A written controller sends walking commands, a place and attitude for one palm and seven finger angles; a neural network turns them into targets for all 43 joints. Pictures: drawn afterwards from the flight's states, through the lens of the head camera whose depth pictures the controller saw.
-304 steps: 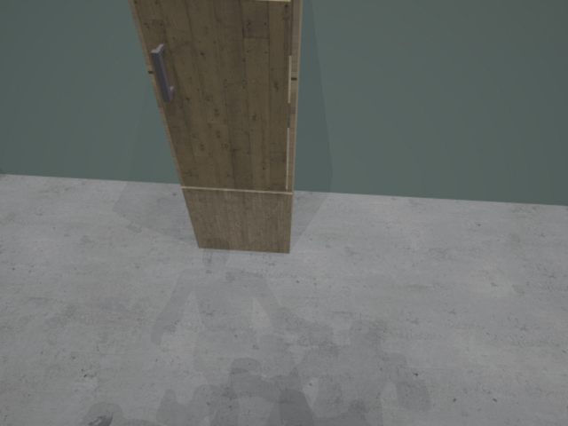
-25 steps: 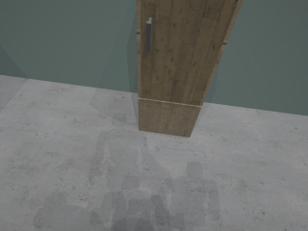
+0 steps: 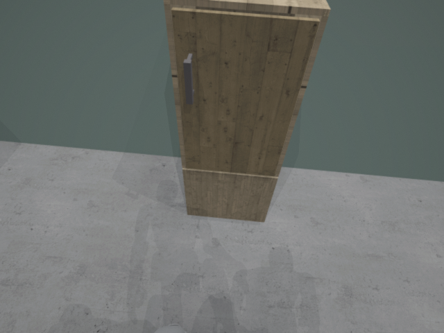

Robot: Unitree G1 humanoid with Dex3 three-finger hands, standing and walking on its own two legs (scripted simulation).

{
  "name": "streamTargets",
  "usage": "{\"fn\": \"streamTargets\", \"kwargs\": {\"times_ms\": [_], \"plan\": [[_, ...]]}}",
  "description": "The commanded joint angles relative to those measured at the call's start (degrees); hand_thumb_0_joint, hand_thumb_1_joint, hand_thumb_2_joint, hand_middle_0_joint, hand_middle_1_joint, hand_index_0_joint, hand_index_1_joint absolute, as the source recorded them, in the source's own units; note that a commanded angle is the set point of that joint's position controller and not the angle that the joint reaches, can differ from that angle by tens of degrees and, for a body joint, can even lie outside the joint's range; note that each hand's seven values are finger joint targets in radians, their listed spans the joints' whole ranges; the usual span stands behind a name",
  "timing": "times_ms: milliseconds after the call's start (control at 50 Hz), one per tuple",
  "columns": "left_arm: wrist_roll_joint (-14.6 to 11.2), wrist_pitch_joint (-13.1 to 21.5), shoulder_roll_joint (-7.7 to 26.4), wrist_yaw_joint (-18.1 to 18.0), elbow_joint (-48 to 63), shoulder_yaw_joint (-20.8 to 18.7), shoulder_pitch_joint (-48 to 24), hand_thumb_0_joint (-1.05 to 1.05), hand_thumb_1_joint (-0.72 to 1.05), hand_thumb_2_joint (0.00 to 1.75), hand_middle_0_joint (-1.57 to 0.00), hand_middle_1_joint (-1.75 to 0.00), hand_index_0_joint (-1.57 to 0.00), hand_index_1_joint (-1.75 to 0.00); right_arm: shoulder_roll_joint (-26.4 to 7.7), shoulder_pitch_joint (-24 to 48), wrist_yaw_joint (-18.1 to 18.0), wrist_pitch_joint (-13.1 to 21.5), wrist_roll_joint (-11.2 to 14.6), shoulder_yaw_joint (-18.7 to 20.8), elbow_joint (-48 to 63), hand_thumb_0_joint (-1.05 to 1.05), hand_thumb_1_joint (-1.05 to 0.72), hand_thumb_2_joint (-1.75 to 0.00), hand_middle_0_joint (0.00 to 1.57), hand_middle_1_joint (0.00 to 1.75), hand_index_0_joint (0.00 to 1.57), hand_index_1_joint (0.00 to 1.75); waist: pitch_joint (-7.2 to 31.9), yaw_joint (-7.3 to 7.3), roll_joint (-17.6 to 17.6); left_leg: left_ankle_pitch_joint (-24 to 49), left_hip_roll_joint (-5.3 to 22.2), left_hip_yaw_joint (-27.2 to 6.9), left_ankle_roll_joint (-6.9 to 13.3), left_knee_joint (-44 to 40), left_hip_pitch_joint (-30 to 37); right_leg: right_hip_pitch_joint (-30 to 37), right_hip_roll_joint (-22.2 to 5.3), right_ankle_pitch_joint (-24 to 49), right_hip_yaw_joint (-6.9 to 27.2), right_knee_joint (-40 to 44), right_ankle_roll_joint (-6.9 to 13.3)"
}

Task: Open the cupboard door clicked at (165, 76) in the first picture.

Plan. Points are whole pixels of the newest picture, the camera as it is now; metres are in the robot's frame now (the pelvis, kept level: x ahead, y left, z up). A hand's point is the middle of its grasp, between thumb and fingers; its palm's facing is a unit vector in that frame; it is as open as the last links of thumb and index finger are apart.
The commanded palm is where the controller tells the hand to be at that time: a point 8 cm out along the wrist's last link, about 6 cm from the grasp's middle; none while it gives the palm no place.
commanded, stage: take the last steps up to it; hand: left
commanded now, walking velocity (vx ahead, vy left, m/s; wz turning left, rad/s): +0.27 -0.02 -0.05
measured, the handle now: (190, 79) +0.74 +0.15 +0.06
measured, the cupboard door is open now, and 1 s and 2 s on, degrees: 0 0 0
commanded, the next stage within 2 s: come to a stop and stand still in 0.30 s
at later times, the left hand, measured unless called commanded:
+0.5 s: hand (158, 284) +0.25 +0.16 -0.16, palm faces -0.04 -0.97 -0.24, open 7.3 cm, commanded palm none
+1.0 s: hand (126, 299) +0.22 +0.23 -0.18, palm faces +0.05 -0.98 -0.20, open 7.4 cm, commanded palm none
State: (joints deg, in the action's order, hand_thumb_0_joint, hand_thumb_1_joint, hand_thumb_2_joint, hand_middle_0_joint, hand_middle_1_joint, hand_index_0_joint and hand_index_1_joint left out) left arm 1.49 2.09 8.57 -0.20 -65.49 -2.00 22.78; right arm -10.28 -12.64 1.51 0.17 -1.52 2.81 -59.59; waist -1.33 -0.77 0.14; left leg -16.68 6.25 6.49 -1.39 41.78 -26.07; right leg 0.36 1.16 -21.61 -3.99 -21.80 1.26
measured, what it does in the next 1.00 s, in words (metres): walks ahead: left foot, then right foot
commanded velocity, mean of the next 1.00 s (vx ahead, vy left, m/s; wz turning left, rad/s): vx -0.01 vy -0.01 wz -0.01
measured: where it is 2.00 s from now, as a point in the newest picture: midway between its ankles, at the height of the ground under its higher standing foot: outside the picture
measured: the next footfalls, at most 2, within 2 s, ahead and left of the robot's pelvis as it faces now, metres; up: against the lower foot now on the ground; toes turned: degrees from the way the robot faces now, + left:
left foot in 0.04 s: +0.13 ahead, +0.12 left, +0.00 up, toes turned +9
right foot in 0.46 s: +0.25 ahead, -0.14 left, +0.00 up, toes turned -10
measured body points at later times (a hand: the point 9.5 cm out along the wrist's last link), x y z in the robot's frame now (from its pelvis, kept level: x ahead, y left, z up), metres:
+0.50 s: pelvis +0.16 -0.03 -0.01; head +0.18 -0.05 +0.44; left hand +0.25 +0.21 -0.14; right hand +0.09 -0.23 -0.18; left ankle +0.10 +0.12 -0.73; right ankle +0.21 -0.13 -0.74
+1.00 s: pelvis +0.17 +0.02 +0.00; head +0.19 +0.06 +0.45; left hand +0.22 +0.28 -0.17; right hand +0.26 -0.22 -0.12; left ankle +0.18 +0.12 -0.73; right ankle +0.17 -0.12 -0.69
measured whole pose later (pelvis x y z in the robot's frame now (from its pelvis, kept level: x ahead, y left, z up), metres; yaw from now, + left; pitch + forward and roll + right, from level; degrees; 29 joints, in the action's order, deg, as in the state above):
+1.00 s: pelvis +0.17 +0.02 +0.00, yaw -1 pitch -1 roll -1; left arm 1.3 -3.5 14.2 -1.1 -58.3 -3.9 11.4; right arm -9.2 -8.2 -1.0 -0.7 -1.7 1.4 -56.1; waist -3.1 -1.3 3.7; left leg -15.5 1.6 3.6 1.5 31.3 -15.4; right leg -23.2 -1.7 -24.2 -0.3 -50.3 -1.5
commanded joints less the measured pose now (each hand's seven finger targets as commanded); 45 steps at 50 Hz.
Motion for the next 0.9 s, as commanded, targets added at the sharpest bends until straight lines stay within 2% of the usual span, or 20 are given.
{"fn": "streamTargets", "kwargs": {"times_ms": [0, 20, 40, 60, 100, 160, 220, 340, 400, 420, 440, 460, 480, 540, 680, 780, 820, 840, 860, 880], "plan": [[-0.46, 1.24, 8.07, -0.48, 1.44, -1.58, -0.21, 0.0, 0.9, 0.9, -0.2, -0.3, -0.2, -0.3, -4.59, -7.81, -1.37, 2.94, -0.05, 0.93, 0.65, 0.0, -0.9, -0.9, 0.2, 0.3, 0.2, 0.3, -1.53, 5.39, 0.76, 4.96, -3.58, 2.55, 1.91, -11.85, 18.57, -12.19, -10.46, 25.54, 5.92, -8.1, 5.42], [-0.81, 1.12, 5.05, -0.25, 2.21, -1.39, 1.46, 0.0, 0.9, 0.9, -0.2, -0.3, -0.2, -0.3, -9.45, -15.53, -2.17, 3.56, -0.83, 2.01, -1.47, 0.0, -0.9, -0.9, 0.2, 0.3, 0.2, 0.3, 3.73, 7.59, -9.08, 3.75, 6.67, -10.92, 5.46, -16.96, 30.51, -20.93, -5.32, 17.59, 2.76, -23.33, 2.65], [-1.21, 1.23, 3.03, 0.21, 3.96, -0.71, 2.08, 0.0, 0.9, 0.9, -0.2, -0.3, -0.2, -0.3, -14.62, -20.87, -2.57, 3.34, -0.73, 2.82, -2.53, 0.0, -0.9, -0.9, 0.2, 0.3, 0.2, 0.3, 7.59, 7.71, -20.32, 4.78, 20.24, -29.12, 11.24, -24.89, 36.89, -31.64, 0.52, -9.57, -1.49, -39.65, 0.46], [-0.55, 0.88, 5.13, -0.19, 4.65, -1.04, -1.47, 0.0, 0.9, 0.9, -0.2, -0.3, -0.2, -0.3, -13.44, -19.68, -3.06, 2.89, -0.17, 2.41, -2.98, 0.0, -0.9, -0.9, 0.2, 0.3, 0.2, 0.3, 6.46, 8.06, -16.97, -2.27, 21.27, -31.33, 11.91, -28.85, 31.29, -33.11, -1.28, -10.95, 3.84, -47.86, 1.37], [-0.36, 0.67, 4.47, 0.72, 4.97, -1.19, -5.7, 0.0, 0.9, 0.9, -0.2, -0.3, -0.2, -0.3, -7.82, -10.65, -3.15, 3.15, 0.23, 1.2, -0.45, 0.0, -0.9, -0.9, 0.2, 0.3, 0.2, 0.3, -3.2, 4.89, -6.2, -5.47, 18.17, -23.6, 11.6, -30.99, 19.14, -35.68, -6.59, -1.93, 4.56, -50.0, 1.05], [0.29, -0.84, 0.98, 0.93, 3.9, -1.24, -1.87, 0.0, 0.9, 0.9, -0.2, -0.3, -0.2, -0.3, -4.09, -6.63, -3.17, 3.96, 0.09, 0.48, 0.19, 0.0, -0.9, -0.9, 0.2, 0.3, 0.2, 0.3, -3.18, 1.05, -5.45, 3.21, 12.89, -10.26, 9.28, -31.7, 11.88, -29.23, -7.87, 2.38, 2.91, -42.42, -0.39], [0.18, -1.51, 0.3, 0.96, 4.68, -1.15, -2.19, 0.0, 0.9, 0.9, -0.2, -0.3, -0.2, -0.3, -4.85, -6.45, -3.02, 3.97, 0.21, 0.49, 0.01, 0.0, -0.9, -0.9, 0.2, 0.3, 0.2, 0.3, -2.72, 0.27, -5.99, 8.11, 10.77, -5.49, 9.65, -32.04, 12.13, -27.48, -7.84, 4.89, 1.0, -33.49, -1.46], [0.13, -1.3, 1.48, 1.03, 7.53, -1.31, -8.99, 0.0, 0.9, 0.9, -0.2, -0.3, -0.2, -0.3, -6.07, -7.83, -2.62, 2.76, -0.18, 1.38, -1.23, 0.0, -0.9, -0.9, 0.2, 0.3, 0.2, 0.3, -4.3, 1.23, -7.61, 6.04, 11.15, -4.51, 10.11, -29.16, 12.97, -22.76, -6.46, 6.64, -1.86, -18.26, -1.95], [0.21, -0.45, 2.99, 0.64, 5.97, -1.46, -4.59, 0.0, 0.9, 0.9, -0.2, -0.3, -0.2, -0.3, -4.97, -7.59, -2.58, 2.02, 0.04, 1.05, -1.88, 0.0, -0.9, -0.9, 0.2, 0.3, 0.2, 0.3, -2.78, -1.26, -2.64, 5.4, 7.05, -1.76, 6.37, -19.53, 10.31, -11.26, -3.91, 12.83, -3.84, -6.92, -1.82], [0.25, 0.35, 5.41, 0.06, 4.7, -1.65, -1.14, 0.0, 0.9, 0.9, -0.2, -0.3, -0.2, -0.3, -2.98, -8.52, -2.54, 2.2, 0.44, 0.36, -2.29, 0.0, -0.9, -0.9, 0.2, 0.3, 0.2, 0.3, -0.17, -2.82, 2.22, 3.77, 3.65, 1.31, 3.56, -12.36, 8.02, -4.58, -8.37, 19.79, 1.7, -2.8, -1.11], [0.25, 1.13, 10.03, -0.74, 3.96, -1.93, 0.07, 0.0, 0.9, 0.9, -0.2, -0.3, -0.2, -0.3, 0.66, -10.89, -2.36, 2.2, 0.99, -0.53, -1.95, 0.0, -0.9, -0.9, 0.2, 0.3, 0.2, 0.3, 3.23, -1.72, 12.62, -7.75, -1.22, 3.69, 0.72, -4.72, 2.5, 0.95, -19.75, 32.89, 14.37, 0.15, 2.55], [-0.48, 0.93, 11.67, -1.01, 4.52, -1.7, 0.84, 0.0, 0.9, 0.9, -0.2, -0.3, -0.2, -0.3, -0.11, -10.95, -2.78, 1.41, 1.2, -0.74, -1.42, 0.0, -0.9, -0.9, 0.2, 0.3, 0.2, 0.3, 5.2, -1.75, 11.48, -18.19, -2.32, 0.12, 0.09, 0.86, 5.72, -1.8, -24.45, 45.12, 16.84, 2.28, 6.35], [-0.6, 1.11, 12.23, -1.4, 4.57, -1.92, -2.27, 0.0, 0.9, 0.9, -0.2, -0.3, -0.2, -0.3, -0.36, -10.91, -3.06, 0.49, 1.32, -0.49, -1.97, 0.0, -0.9, -0.9, 0.2, 0.3, 0.2, 0.3, 7.03, -0.92, 16.17, -18.88, -1.63, -2.38, -0.08, 4.76, 6.16, -2.78, -23.94, 55.33, 16.62, 1.23, 7.67], [-0.21, -0.35, 10.8, -2.64, 6.16, -2.0, -6.89, 0.0, 0.9, 0.9, -0.2, -0.3, -0.2, -0.3, -1.07, -8.21, -3.46, -1.09, 1.63, 0.01, -2.35, 0.0, -0.9, -0.9, 0.2, 0.3, 0.2, 0.3, 5.1, -0.74, 6.66, -15.8, -2.36, -5.37, -0.43, 12.03, 2.93, -2.83, -23.42, 62.89, 11.28, -2.38, 9.85], [0.24, -2.15, 11.8, -3.05, 10.02, -3.31, -11.58, 0.0, 0.9, 0.9, -0.2, -0.3, -0.2, -0.3, -2.79, -2.39, -2.22, -3.67, 0.67, 1.44, 2.66, 0.0, -0.9, -0.9, 0.2, 0.3, 0.2, 0.3, 4.28, -0.35, 8.37, -8.79, -4.06, -6.48, -2.09, 17.26, 1.02, -9.73, -22.08, 48.83, 6.25, 0.14, 9.27], [0.71, -2.79, 12.51, -2.34, 11.63, -3.4, -13.21, 0.0, 0.9, 0.9, -0.2, -0.3, -0.2, -0.3, -2.95, -1.74, -1.97, -2.39, 0.91, 1.16, 4.57, 0.0, -0.9, -0.9, 0.2, 0.3, 0.2, 0.3, 5.26, 0.4, 11.64, -5.45, -4.81, -3.53, -1.25, 0.96, 7.39, -11.26, -18.37, 35.18, 5.65, -0.84, 7.52], [0.19, -3.17, 12.12, -2.12, 11.49, -3.22, -13.65, 0.0, 0.9, 0.9, -0.2, -0.3, -0.2, -0.3, -3.1, -5.12, -2.09, -1.57, 0.79, 0.91, 3.64, 0.0, -0.9, -0.9, 0.2, 0.3, 0.2, 0.3, 5.83, 2.38, 9.87, 5.17, -5.01, -1.72, -0.95, -12.02, 15.52, -14.56, -15.73, 25.65, 4.07, -4.54, 4.19], [-0.27, -3.5, 10.16, -1.92, 11.55, -2.71, -12.39, 0.0, 0.9, 0.9, -0.2, -0.3, -0.2, -0.3, -4.96, -6.09, -2.12, -0.85, 0.72, 0.98, 3.32, 0.0, -0.9, -0.9, 0.2, 0.3, 0.2, 0.3, 6.13, 2.68, 3.78, 8.91, -2.17, -4.4, -0.32, -18.04, 20.46, -18.51, -12.91, 17.16, 3.09, -9.24, 1.84], [-0.76, -3.93, 6.43, -1.6, 12.02, -1.9, -9.31, 0.0, 0.9, 0.9, -0.2, -0.3, -0.2, -0.3, -9.69, -4.3, -2.24, -0.15, 0.15, 1.65, 4.67, 0.0, -0.9, -0.9, 0.2, 0.3, 0.2, 0.3, 4.61, 1.54, -12.6, 14.35, 9.86, -18.75, 3.62, -24.12, 19.16, -25.09, -6.4, -0.41, -0.37, -15.83, -1.99], [-0.71, -3.97, 6.0, -1.64, 12.41, -1.47, -9.88, 0.0, 0.9, 0.9, -0.2, -0.3, -0.2, -0.3, -12.09, -0.97, -2.34, -0.45, -0.08, 1.59, 6.46, 0.0, -0.9, -0.9, 0.2, 0.3, 0.2, 0.3, 1.5, 1.62, -16.23, 11.58, 16.02, -25.11, 8.79, -28.76, 10.29, -23.75, -3.71, -9.81, 1.36, -23.66, -2.82]]}}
